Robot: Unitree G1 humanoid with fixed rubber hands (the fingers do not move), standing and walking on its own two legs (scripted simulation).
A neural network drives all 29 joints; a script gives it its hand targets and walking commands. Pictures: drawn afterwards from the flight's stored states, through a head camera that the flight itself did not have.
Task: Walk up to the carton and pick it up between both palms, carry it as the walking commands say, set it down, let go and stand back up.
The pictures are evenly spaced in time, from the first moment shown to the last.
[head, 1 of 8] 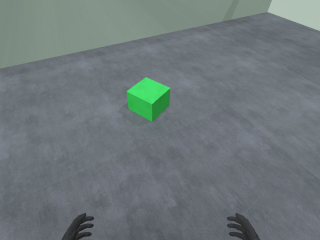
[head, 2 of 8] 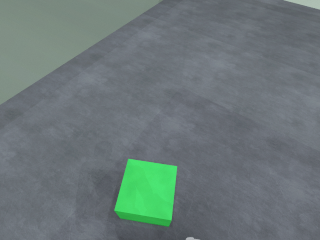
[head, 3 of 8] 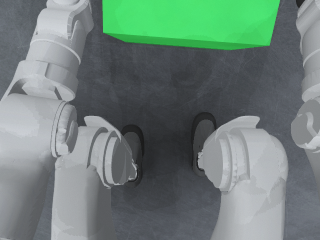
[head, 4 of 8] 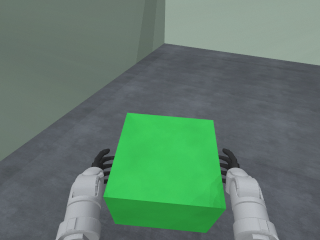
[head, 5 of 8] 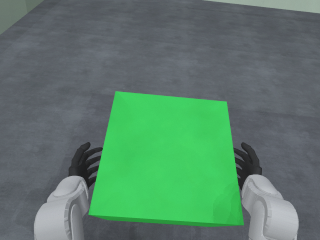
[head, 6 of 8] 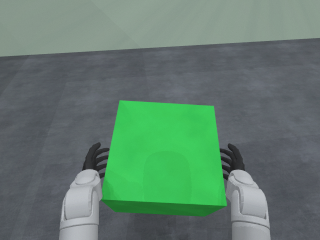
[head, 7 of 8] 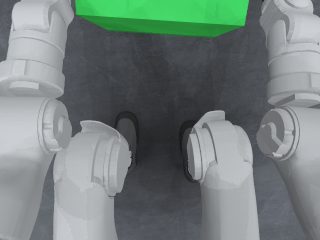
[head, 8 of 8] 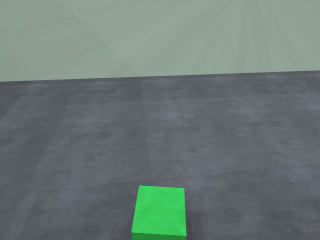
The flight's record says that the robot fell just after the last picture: no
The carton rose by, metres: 0.71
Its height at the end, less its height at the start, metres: +0.00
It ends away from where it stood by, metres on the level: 4.18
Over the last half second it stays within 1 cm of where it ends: yes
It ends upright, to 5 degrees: yes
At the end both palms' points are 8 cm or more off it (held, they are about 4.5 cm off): yes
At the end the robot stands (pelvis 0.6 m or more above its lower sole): yes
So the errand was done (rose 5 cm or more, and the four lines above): yes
